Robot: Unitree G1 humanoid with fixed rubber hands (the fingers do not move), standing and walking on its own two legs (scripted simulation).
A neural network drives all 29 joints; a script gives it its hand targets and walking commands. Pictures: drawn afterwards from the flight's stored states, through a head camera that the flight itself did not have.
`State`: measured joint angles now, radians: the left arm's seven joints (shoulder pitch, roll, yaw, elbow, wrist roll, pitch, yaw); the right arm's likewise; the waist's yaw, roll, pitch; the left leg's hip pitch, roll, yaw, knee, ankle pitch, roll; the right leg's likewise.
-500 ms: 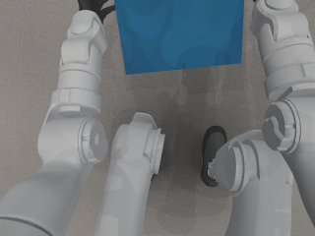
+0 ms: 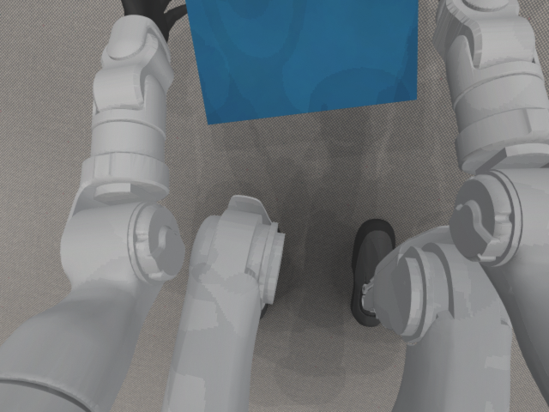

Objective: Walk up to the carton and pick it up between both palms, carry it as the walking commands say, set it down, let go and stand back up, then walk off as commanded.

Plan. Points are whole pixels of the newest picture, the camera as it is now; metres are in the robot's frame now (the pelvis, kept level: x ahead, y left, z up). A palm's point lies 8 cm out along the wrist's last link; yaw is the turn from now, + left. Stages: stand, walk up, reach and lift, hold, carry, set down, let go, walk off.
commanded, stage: set down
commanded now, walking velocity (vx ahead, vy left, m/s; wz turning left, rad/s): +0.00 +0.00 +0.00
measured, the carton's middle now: out of the picture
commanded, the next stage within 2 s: none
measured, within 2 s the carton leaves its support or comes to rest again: rests again in 0.50 s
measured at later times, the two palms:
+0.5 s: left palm (150, 14) +0.52 +0.23 -0.16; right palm out of the picture +0.58 -0.10 -0.16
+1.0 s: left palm (151, 14) +0.52 +0.23 -0.16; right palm out of the picture +0.58 -0.10 -0.17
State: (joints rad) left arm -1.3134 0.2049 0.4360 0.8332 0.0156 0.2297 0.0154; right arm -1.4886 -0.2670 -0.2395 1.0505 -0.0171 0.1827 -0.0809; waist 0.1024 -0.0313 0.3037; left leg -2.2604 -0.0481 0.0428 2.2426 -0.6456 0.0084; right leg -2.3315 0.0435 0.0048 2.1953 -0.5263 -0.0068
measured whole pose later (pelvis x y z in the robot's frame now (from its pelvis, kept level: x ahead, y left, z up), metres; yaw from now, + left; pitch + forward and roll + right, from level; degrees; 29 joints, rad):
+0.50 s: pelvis +0.01 +0.00 +0.00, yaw +0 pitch +38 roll +1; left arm -1.31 0.19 0.48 0.82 0.04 0.19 -0.01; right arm -1.47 -0.24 -0.31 1.01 -0.08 0.16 -0.05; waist 0.10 -0.02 0.32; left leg -2.25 -0.06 0.05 2.26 -0.68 0.01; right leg -2.32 0.04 0.01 2.22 -0.56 0.00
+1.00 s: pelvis +0.01 +0.00 +0.00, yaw +1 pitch +37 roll +1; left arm -1.34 0.24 0.38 0.95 -0.02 0.10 0.02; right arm -1.48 -0.28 -0.23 1.09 -0.06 0.08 -0.06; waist 0.10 0.00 0.35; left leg -2.24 -0.07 0.04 2.28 -0.68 0.01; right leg -2.30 0.03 0.01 2.24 -0.57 0.00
